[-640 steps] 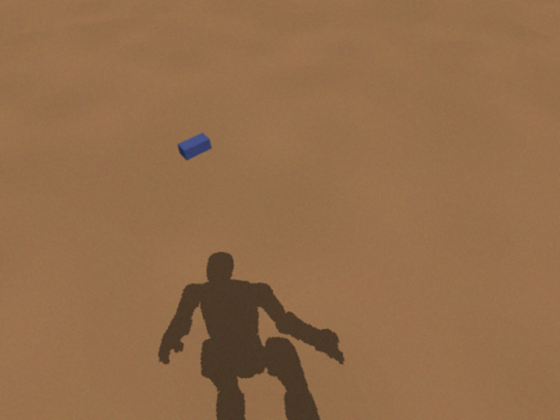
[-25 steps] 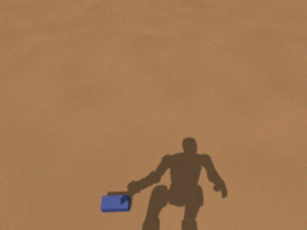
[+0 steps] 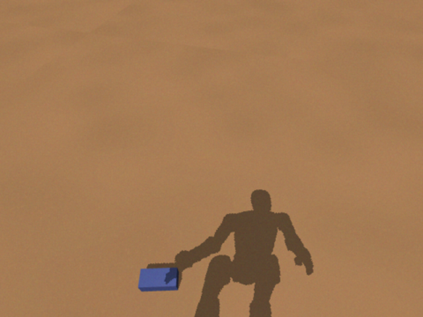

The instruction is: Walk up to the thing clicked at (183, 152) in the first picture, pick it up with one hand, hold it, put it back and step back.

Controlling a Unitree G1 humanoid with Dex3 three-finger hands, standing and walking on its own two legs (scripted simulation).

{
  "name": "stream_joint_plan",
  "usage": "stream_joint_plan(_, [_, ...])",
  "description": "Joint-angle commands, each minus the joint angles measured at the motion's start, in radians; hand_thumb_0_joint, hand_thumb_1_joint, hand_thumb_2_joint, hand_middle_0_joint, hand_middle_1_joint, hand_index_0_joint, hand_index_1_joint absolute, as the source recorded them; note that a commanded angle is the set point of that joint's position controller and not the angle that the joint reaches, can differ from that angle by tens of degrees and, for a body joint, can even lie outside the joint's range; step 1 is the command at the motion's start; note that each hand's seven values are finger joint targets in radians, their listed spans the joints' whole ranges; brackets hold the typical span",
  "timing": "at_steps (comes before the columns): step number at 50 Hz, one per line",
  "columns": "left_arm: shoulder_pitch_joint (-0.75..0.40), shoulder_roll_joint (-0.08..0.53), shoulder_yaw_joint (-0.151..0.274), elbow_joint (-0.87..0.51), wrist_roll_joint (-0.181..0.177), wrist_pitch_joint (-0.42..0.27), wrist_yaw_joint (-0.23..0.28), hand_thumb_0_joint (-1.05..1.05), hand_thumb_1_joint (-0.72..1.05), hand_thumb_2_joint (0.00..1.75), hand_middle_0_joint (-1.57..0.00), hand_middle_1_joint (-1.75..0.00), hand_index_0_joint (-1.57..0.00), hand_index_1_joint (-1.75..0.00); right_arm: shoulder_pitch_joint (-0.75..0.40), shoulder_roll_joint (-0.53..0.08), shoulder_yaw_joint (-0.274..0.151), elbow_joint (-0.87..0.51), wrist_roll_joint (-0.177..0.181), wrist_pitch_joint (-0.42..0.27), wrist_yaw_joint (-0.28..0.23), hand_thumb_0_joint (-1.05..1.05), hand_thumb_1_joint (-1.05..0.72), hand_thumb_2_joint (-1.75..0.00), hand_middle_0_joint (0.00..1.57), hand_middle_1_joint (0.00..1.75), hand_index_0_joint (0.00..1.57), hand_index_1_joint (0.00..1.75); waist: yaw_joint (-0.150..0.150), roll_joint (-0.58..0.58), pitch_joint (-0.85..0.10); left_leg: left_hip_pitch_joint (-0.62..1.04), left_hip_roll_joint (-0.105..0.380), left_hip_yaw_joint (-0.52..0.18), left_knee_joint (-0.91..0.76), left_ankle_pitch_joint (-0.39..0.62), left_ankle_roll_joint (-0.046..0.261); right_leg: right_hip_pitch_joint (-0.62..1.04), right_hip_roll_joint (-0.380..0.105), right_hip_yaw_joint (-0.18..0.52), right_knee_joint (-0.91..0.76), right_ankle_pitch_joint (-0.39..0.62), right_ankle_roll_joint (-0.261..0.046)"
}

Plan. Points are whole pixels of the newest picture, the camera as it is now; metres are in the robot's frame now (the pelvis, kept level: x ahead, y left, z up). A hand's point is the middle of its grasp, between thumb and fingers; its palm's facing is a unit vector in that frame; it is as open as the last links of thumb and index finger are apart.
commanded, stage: stand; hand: left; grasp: from above
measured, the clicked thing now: (159, 279) +0.39 +0.26 -0.75
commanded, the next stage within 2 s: rise first in 0.62 s
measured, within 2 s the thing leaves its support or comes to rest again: neither
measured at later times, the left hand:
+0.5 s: hand out of the picture +0.07 +0.26 -0.16, palm faces -0.04 -0.94 -0.35, open 7.4 cm
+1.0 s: hand out of the picture +0.15 +0.26 -0.17, palm faces -0.05 -0.93 -0.36, open 9.6 cm
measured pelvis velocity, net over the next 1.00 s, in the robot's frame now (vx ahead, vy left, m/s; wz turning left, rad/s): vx -0.01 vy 0.00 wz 0.01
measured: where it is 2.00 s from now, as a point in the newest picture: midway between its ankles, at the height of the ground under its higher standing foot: outside the picture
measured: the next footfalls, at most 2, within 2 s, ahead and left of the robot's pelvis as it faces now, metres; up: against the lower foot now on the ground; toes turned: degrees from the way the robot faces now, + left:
none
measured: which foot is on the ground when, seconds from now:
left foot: down 0.00-1.00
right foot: down 0.00-1.00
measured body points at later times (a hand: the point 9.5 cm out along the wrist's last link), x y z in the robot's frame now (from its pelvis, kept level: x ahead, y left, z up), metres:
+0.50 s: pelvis +0.00 +0.00 +0.00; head +0.01 +0.00 +0.45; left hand +0.07 +0.30 -0.13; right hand +0.07 -0.30 -0.13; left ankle +0.00 +0.12 -0.75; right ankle -0.02 -0.11 -0.75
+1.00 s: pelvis -0.01 +0.00 -0.03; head +0.05 +0.01 +0.42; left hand +0.16 +0.31 -0.15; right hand +0.09 -0.26 -0.15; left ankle +0.00 +0.12 -0.75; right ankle -0.02 -0.11 -0.75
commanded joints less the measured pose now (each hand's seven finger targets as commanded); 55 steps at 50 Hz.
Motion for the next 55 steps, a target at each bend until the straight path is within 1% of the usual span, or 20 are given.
stream_joint_plan(1, [-0.044,0.215,0.045,-0.057,0.003,-0.022,0.017,0.00,0.90,0.90,-0.20,-0.30,-0.20,-0.30,-0.043,-0.210,-0.041,-0.060,-0.005,-0.026,-0.017,0.00,-0.90,-0.90,0.20,0.30,0.20,0.30,-0.002,-0.006,-0.068,0.041,0.129,-0.105,-0.028,0.148,0.023,-0.036,-0.135,0.104,-0.052,0.153,-0.021])
stream_joint_plan(22, [-0.038,0.210,0.042,-0.057,0.002,-0.021,0.016,0.00,0.90,0.90,-0.20,-0.30,-0.20,-0.30,-0.032,-0.209,-0.037,-0.058,-0.005,-0.029,-0.019,0.00,-0.90,-0.90,0.20,0.30,0.20,0.30,0.004,0.005,-0.069,0.034,0.130,-0.111,-0.031,0.190,0.022,-0.025,-0.134,0.096,-0.042,0.179,-0.018])
stream_joint_plan(25, [-0.039,0.210,0.042,-0.055,0.001,-0.019,0.013,0.00,0.90,0.90,-0.20,-0.30,-0.20,-0.30,-0.029,-0.208,-0.036,-0.059,-0.005,-0.029,-0.020,0.00,-0.90,-0.90,0.20,0.30,0.20,0.30,0.002,0.005,-0.057,0.027,0.128,-0.107,-0.036,0.165,0.023,-0.030,-0.135,0.101,-0.046,0.159,-0.018])
stream_joint_plan(29, [-0.041,0.213,0.044,-0.055,0.004,-0.020,0.016,0.00,0.90,0.90,-0.20,-0.30,-0.20,-0.30,-0.034,-0.208,-0.038,-0.062,-0.006,-0.030,-0.020,0.00,-0.90,-0.90,0.20,0.30,0.20,0.30,0.003,-0.010,-0.073,0.043,0.135,-0.113,-0.030,0.199,0.026,-0.021,-0.137,0.094,-0.036,0.182,-0.017])
stream_joint_plan(35, [-0.035,0.203,0.042,-0.053,0.001,-0.019,0.015,0.00,0.90,0.90,-0.20,-0.30,-0.20,-0.30,-0.040,-0.212,-0.039,-0.059,-0.004,-0.029,-0.019,0.00,-0.90,-0.90,0.20,0.30,0.20,0.30,0.006,0.000,-0.068,0.050,0.131,-0.108,-0.030,0.200,0.023,-0.028,-0.136,0.095,-0.041,0.182,-0.018])
stream_joint_plan(36, [-0.029,0.209,0.043,-0.055,0.003,-0.020,0.015,0.00,0.84,0.90,-0.22,-0.35,-0.21,-0.36,-0.035,-0.213,-0.041,-0.060,-0.003,-0.029,-0.020,0.00,-0.90,-0.90,0.20,0.30,0.20,0.30,0.005,-0.004,-0.077,0.055,0.130,-0.108,-0.029,0.197,0.022,-0.030,-0.135,0.095,-0.042,0.180,-0.017])
stream_joint_plan(37, [-0.380,0.023,0.038,-0.406,-0.046,-0.110,0.029,0.00,0.76,0.92,-0.29,-0.43,-0.24,-0.44,-0.005,-0.044,0.003,-0.340,0.065,-0.076,-0.037,0.00,-0.97,-0.92,0.20,0.30,0.20,0.30,-0.114,0.045,-0.006,-0.099,-0.015,0.017,0.050,0.035,0.017,-0.257,-0.004,0.010,0.036,0.119,-0.009])
stream_joint_plan(38, [-0.493,0.085,0.062,-0.341,-0.042,-0.099,0.032,0.00,0.68,0.94,-0.24,-0.51,-0.20,-0.52,0.043,-0.073,-0.003,-0.291,0.066,-0.075,-0.047,0.00,-0.94,-0.91,0.20,0.30,0.20,0.30,-0.079,0.008,-0.052,-0.088,-0.012,0.010,0.064,0.020,0.020,-0.203,-0.006,-0.001,0.045,0.095,-0.006])
stream_joint_plan(39, [-0.307,0.176,0.127,-0.146,-0.022,-0.055,0.037,0.00,0.60,0.96,-0.20,-0.59,-0.17,-0.60,0.078,-0.103,-0.014,-0.271,0.064,-0.062,-0.053,0.00,-0.93,-0.91,0.20,0.30,0.20,0.30,-0.065,-0.025,-0.026,-0.129,-0.019,0.005,0.082,-0.005,0.023,-0.223,0.000,-0.012,0.054,0.055,-0.012])
stream_joint_plan(40, [-0.233,0.185,0.146,-0.091,-0.010,-0.040,0.023,0.00,0.52,0.93,-0.20,-0.64,-0.18,-0.66,0.085,-0.104,-0.030,-0.299,0.061,-0.052,-0.051,0.00,-0.91,-0.90,0.20,0.30,0.20,0.30,-0.032,-0.031,-0.022,-0.167,-0.012,0.010,0.118,0.003,0.022,-0.241,0.001,-0.016,0.088,0.045,-0.013])
stream_joint_plan(41, [-0.283,0.202,0.145,-0.111,0.015,-0.039,0.011,0.00,0.45,0.91,-0.16,-0.72,-0.17,-0.74,0.098,-0.102,-0.044,-0.319,0.053,-0.053,-0.055,0.00,-0.92,-0.91,0.20,0.30,0.20,0.30,-0.035,-0.049,-0.089,-0.174,-0.015,0.006,0.155,0.032,0.026,-0.258,0.001,-0.014,0.121,0.068,-0.014])
stream_joint_plan(42, [-0.330,0.250,0.174,-0.155,0.036,-0.051,0.002,0.00,0.37,0.93,-0.16,-0.79,-0.16,-0.79,0.117,-0.103,-0.057,-0.339,0.049,-0.060,-0.060,0.00,-0.91,-0.90,0.20,0.30,0.20,0.30,-0.029,-0.036,-0.171,-0.164,-0.015,0.003,0.190,0.059,0.026,-0.247,-0.002,-0.007,0.157,0.106,-0.010])
stream_joint_plan(43, [-0.266,0.258,0.194,-0.126,0.069,-0.047,-0.013,0.00,0.29,0.91,-0.14,-0.87,-0.16,-0.86,0.122,-0.102,-0.068,-0.368,0.039,-0.066,-0.057,0.00,-0.91,-0.90,0.20,0.30,0.20,0.30,-0.022,-0.010,-0.228,-0.184,-0.021,0.000,0.235,0.104,0.024,-0.256,-0.004,-0.008,0.207,0.148,-0.014])
stream_joint_plan(44, [-0.149,0.221,0.193,-0.043,0.106,-0.032,-0.028,0.00,0.21,0.92,-0.11,-0.95,-0.14,-0.93,0.155,-0.098,-0.081,-0.370,0.028,-0.064,-0.050,0.00,-0.94,-0.91,0.20,0.30,0.20,0.30,-0.010,-0.030,-0.248,-0.226,-0.025,-0.006,0.281,0.126,0.022,-0.280,-0.001,-0.010,0.251,0.162,-0.017])
stream_joint_plan(46, [-0.063,0.232,0.231,-0.103,0.143,-0.022,-0.038,0.00,0.05,0.94,-0.08,-1.01,-0.11,-0.98,0.158,-0.092,-0.095,-0.431,0.026,-0.061,-0.040,0.00,-0.93,-0.91,0.20,0.30,0.20,0.30,0.044,0.022,-0.345,-0.234,-0.035,-0.004,0.324,0.181,0.015,-0.254,0.001,-0.008,0.303,0.191,-0.021])
stream_joint_plan(48, [-0.085,0.202,0.220,-0.189,0.155,0.004,-0.022,0.00,-0.11,0.95,-0.05,-1.07,-0.08,-1.04,0.141,-0.078,-0.093,-0.482,0.027,-0.058,-0.034,0.00,-0.91,-0.90,0.20,0.30,0.20,0.30,0.048,0.054,-0.347,-0.254,-0.033,-0.009,0.335,0.166,0.010,-0.297,0.007,-0.013,0.321,0.149,-0.021])
stream_joint_plan(49, [-0.096,0.165,0.189,-0.205,0.167,0.026,-0.016,0.00,-0.19,0.96,-0.06,-1.07,-0.08,-1.05,0.127,-0.073,-0.089,-0.504,0.031,-0.057,-0.032,0.00,-0.93,-0.91,0.20,0.30,0.20,0.30,0.034,0.063,-0.313,-0.270,-0.032,-0.010,0.341,0.145,0.010,-0.333,0.007,-0.014,0.323,0.127,-0.021])
stream_joint_plan(51, [-0.110,0.167,0.191,-0.235,0.179,0.063,0.000,0.00,-0.35,0.98,-0.07,-1.07,-0.08,-1.05,0.105,-0.077,-0.091,-0.547,0.038,-0.058,-0.029,0.00,-0.92,-0.91,0.20,0.30,0.20,0.30,0.017,0.036,-0.260,-0.327,-0.021,-0.021,0.363,0.079,0.006,-0.396,0.015,-0.024,0.346,0.052,-0.023])
stream_joint_plan(53, [-0.103,0.167,0.194,-0.285,0.184,0.085,0.010,0.00,-0.49,0.98,-0.07,-1.06,-0.08,-1.06,0.100,-0.068,-0.092,-0.580,0.037,-0.065,-0.028,0.00,-0.90,-0.90,0.20,0.30,0.20,0.30,0.010,0.022,-0.251,-0.382,-0.013,-0.022,0.400,0.009,0.006,-0.452,0.018,-0.026,0.383,-0.015,-0.022])
stream_joint_plan(55, [-0.088,0.146,0.189,-0.320,0.190,0.096,0.015,0.00,-0.53,0.96,-0.08,-1.08,-0.09,-1.07,0.110,-0.066,-0.093,-0.597,0.034,-0.079,-0.028,0.00,-0.90,-0.90,0.20,0.30,0.20,0.30,-0.001,0.001,-0.250,-0.424,-0.011,-0.023,0.442,-0.041,0.009,-0.510,0.020,-0.026,0.426,-0.061,-0.020])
